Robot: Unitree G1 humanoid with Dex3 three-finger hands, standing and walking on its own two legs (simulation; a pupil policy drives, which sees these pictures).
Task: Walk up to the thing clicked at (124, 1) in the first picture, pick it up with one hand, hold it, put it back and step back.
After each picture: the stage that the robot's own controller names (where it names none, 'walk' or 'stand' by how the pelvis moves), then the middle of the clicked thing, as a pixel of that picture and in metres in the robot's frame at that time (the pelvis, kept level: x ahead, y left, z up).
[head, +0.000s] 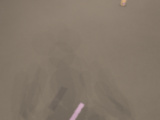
stand; (123, 0) +2.10 -0.60 -0.72
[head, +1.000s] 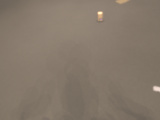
walk; (100, 16) +2.04 -0.11 -0.69
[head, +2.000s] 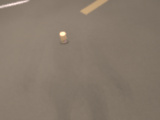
walk; (63, 37) +1.40 +0.33 -0.71
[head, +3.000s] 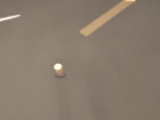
walk; (59, 70) +0.90 +0.32 -0.72
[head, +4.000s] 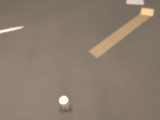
walk; (64, 103) +0.56 +0.23 -0.71
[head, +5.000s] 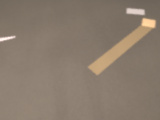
stand; out of the picture +0.34 +0.20 -0.70
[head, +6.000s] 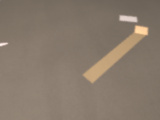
stand; out of the picture +0.29 +0.18 -0.72
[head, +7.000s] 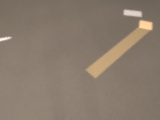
stand; out of the picture +0.30 +0.17 -0.72
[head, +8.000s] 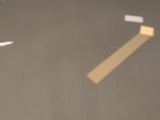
stand; out of the picture +0.28 +0.17 -0.73
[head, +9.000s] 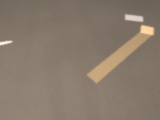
stand; out of the picture +0.28 +0.17 -0.73
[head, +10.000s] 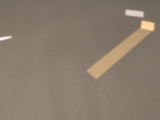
go down; out of the picture +0.28 +0.17 -0.72
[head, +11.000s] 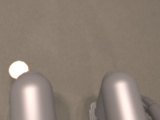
go down; (20, 72) +0.35 +0.23 -0.30
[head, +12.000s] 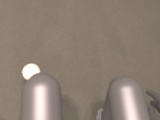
close in; (33, 74) +0.35 +0.23 -0.31
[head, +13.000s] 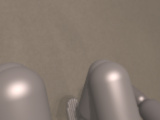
close in; out of the picture +0.33 +0.26 -0.21
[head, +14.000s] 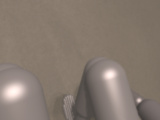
close; out of the picture +0.33 +0.27 -0.21
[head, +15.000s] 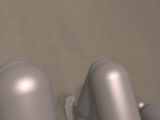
lift; out of the picture +0.30 +0.25 -0.20
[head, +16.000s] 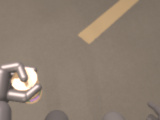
lift; (28, 87) +0.31 +0.19 +0.00
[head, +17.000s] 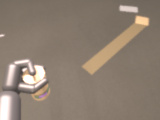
hold; (37, 83) +0.33 +0.17 +0.01
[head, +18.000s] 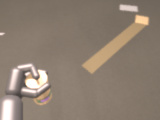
hold; (39, 88) +0.32 +0.17 -0.01
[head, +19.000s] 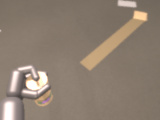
crouch; (40, 89) +0.32 +0.16 -0.02
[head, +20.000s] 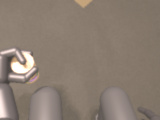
crouch; (26, 69) +0.36 +0.21 -0.11
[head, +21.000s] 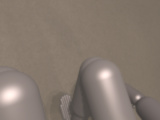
lower; out of the picture +0.36 +0.29 -0.22
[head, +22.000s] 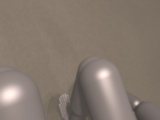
lower; out of the picture +0.36 +0.29 -0.22
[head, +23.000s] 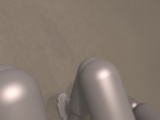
lower; out of the picture +0.36 +0.29 -0.22
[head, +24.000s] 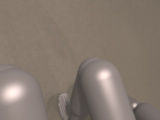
lower; out of the picture +0.35 +0.28 -0.22
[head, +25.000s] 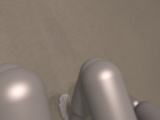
open; out of the picture +0.34 +0.27 -0.22
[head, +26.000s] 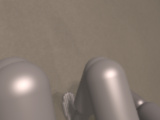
stand; out of the picture +0.34 +0.26 -0.22
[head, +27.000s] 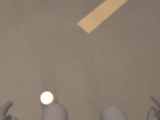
walk; (48, 99) +0.34 +0.21 -0.52
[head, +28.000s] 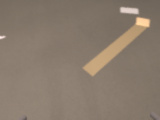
stand; out of the picture +0.31 +0.19 -0.66
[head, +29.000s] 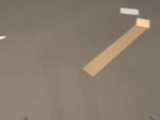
stand; out of the picture +0.31 +0.18 -0.67
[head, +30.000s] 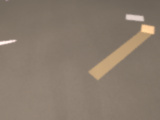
stand; out of the picture +0.34 +0.17 -0.72
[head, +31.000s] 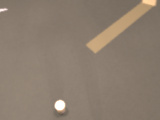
stand; (60, 107) +0.39 +0.15 -0.69
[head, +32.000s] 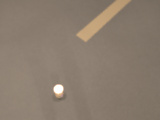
walk; (58, 91) +0.51 +0.15 -0.70
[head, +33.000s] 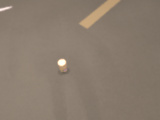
walk; (62, 65) +0.83 +0.27 -0.69
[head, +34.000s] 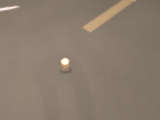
stand; (65, 65) +0.91 +0.17 -0.71
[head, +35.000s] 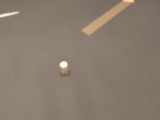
stand; (64, 68) +0.92 +0.19 -0.73
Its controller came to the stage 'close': yes
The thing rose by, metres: 0.70
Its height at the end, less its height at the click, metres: +0.00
